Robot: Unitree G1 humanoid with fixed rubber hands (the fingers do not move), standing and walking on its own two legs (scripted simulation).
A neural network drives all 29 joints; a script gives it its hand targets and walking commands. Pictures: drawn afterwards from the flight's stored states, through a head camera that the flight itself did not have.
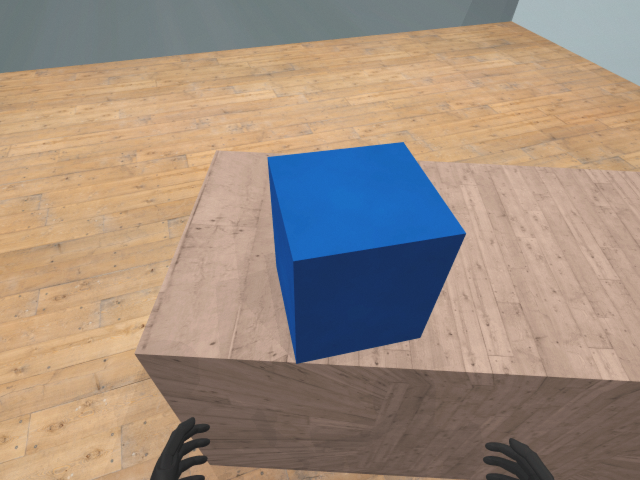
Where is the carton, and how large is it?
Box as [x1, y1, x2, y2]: [268, 142, 465, 363]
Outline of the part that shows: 403,142 268,157 276,266 296,363 420,337 464,237 465,232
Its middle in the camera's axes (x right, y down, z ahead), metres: +0.05 +0.02 +0.60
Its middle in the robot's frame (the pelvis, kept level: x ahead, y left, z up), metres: +0.45 -0.01 +0.02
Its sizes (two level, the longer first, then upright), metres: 0.210 0.200 0.250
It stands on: a pedestal, 0.68 m high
